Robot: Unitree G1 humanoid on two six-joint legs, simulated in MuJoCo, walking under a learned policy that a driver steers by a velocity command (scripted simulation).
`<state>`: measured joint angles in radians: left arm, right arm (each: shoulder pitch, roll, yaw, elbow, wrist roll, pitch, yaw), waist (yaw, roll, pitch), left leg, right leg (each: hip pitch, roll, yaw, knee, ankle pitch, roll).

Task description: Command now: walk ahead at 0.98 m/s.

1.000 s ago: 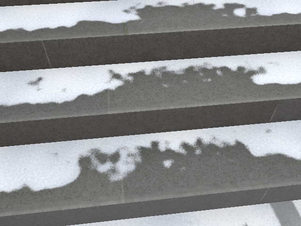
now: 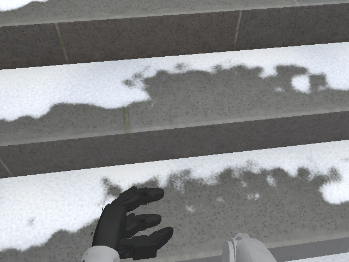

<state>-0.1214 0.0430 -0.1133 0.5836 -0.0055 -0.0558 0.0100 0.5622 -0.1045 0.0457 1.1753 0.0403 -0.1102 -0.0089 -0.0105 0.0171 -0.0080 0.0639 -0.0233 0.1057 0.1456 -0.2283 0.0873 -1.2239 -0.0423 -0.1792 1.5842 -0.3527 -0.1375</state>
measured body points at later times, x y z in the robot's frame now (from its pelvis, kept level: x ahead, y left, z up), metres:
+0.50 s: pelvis +0.43 +0.01 +0.21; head +0.44 -0.01 +0.66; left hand +0.35 +0.24 +0.08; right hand +0.66 -0.15 +0.13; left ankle +0.50 +0.07 -0.43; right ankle +0.24 -0.09 -0.43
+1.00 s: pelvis +0.87 +0.01 +0.44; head +0.85 +0.01 +0.89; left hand +0.85 +0.27 +0.31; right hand +1.10 -0.19 +0.37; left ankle +0.79 +0.11 +0.02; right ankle +0.86 -0.10 -0.26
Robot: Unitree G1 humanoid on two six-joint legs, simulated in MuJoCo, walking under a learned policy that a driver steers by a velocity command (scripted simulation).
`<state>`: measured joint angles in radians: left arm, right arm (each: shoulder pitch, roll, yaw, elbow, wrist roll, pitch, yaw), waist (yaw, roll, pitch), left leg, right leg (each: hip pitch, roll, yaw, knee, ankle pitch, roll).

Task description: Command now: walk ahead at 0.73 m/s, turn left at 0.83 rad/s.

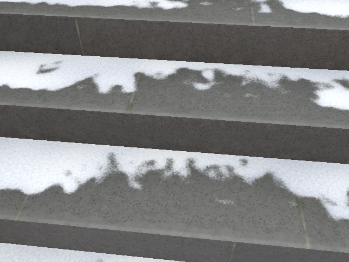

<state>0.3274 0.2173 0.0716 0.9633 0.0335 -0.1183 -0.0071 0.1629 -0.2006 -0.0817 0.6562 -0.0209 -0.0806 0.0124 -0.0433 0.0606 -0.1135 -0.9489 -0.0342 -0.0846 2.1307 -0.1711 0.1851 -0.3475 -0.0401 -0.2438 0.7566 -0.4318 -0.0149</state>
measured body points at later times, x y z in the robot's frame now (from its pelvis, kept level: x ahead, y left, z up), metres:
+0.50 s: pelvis +0.32 +0.00 +0.20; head +0.32 +0.00 +0.65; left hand +0.49 +0.24 +0.11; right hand +0.30 -0.21 +0.05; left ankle +0.30 +0.09 -0.54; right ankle +0.41 -0.12 -0.21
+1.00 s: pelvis +0.49 -0.06 +0.34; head +0.49 -0.06 +0.79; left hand +0.59 +0.20 +0.22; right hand +0.72 -0.30 +0.28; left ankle +0.53 +0.14 -0.24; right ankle +0.56 -0.12 -0.38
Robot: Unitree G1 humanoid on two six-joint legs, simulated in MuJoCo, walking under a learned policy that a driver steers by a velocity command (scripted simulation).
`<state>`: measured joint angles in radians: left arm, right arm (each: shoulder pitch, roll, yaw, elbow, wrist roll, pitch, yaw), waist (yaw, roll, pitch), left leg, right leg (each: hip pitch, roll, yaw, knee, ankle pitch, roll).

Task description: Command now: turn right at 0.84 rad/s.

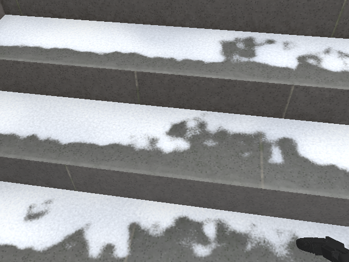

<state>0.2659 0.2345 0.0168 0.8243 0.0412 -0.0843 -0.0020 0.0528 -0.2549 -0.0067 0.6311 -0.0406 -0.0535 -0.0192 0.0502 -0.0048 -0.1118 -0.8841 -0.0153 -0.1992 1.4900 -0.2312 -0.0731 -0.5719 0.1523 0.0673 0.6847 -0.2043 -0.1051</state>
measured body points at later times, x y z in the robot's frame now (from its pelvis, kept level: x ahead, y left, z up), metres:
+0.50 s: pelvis +0.08 +0.08 +0.02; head +0.10 +0.09 +0.47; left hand +0.32 +0.29 -0.08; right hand +0.20 -0.18 -0.05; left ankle +0.11 +0.18 -0.71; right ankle +0.01 -0.06 -0.61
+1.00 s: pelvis +0.11 +0.06 +0.01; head +0.13 +0.06 +0.46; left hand +0.34 +0.22 -0.09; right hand +0.19 -0.20 -0.09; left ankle +0.11 +0.18 -0.71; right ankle +0.08 -0.06 -0.71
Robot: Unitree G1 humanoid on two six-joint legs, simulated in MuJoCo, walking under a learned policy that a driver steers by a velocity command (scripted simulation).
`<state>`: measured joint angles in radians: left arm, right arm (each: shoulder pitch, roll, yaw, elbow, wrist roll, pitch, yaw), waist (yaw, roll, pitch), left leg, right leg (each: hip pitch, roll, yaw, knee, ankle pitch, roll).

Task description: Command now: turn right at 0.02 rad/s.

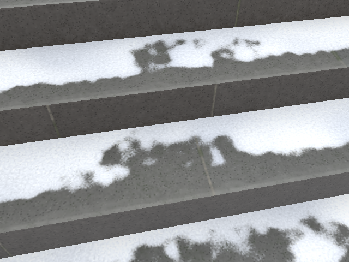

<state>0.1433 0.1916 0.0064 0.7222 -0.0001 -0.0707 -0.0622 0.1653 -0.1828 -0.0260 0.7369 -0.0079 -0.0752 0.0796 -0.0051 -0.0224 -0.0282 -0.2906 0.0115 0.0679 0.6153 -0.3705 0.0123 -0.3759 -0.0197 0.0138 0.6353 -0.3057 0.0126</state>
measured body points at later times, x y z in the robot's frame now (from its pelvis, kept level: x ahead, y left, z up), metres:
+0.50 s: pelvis +0.16 -0.01 +0.01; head +0.16 -0.01 +0.46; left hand +0.03 +0.22 -0.13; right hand +0.45 -0.17 -0.01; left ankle +0.22 +0.12 -0.41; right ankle +0.01 -0.13 -0.73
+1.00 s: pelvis +0.54 +0.11 +0.20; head +0.58 +0.13 +0.65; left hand +0.80 +0.33 +0.23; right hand +0.58 -0.14 +0.07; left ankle +0.36 +0.09 -0.53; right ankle +0.72 +0.07 -0.39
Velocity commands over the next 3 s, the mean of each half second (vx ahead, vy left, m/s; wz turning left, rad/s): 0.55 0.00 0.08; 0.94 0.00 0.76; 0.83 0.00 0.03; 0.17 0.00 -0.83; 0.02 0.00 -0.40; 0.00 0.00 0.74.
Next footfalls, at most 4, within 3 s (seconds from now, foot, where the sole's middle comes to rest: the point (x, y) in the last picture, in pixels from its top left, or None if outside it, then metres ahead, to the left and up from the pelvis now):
0.64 left None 0.38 0.09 -0.60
1.02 right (156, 152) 0.76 0.08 -0.43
1.40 left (33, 77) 0.96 0.51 -0.27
1.94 right None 1.30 0.30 -0.11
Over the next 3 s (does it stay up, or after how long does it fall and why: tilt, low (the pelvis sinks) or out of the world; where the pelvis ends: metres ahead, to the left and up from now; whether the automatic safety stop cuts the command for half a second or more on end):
stays up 1.26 0.39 0.66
